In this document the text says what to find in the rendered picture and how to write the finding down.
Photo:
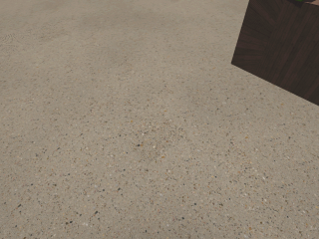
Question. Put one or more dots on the pedestal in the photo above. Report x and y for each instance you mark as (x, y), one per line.
(279, 43)

